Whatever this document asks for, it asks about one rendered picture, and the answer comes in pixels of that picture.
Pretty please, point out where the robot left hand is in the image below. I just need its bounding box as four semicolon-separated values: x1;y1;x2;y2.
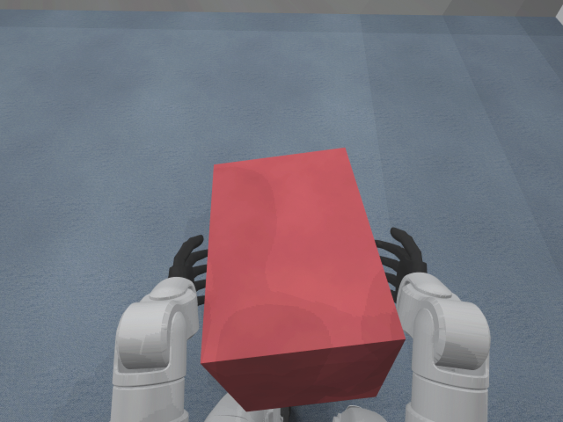
168;235;208;306

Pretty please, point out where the left robot thigh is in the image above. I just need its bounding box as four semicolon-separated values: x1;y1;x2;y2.
204;393;278;422

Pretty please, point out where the left robot forearm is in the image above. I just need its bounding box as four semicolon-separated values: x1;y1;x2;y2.
109;277;199;422

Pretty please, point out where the carton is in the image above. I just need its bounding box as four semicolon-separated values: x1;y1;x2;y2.
201;148;406;411

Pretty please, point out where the robot right hand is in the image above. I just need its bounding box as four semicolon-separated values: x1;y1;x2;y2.
375;228;427;303

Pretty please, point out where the right robot forearm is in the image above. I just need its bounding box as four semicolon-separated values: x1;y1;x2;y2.
396;273;491;422

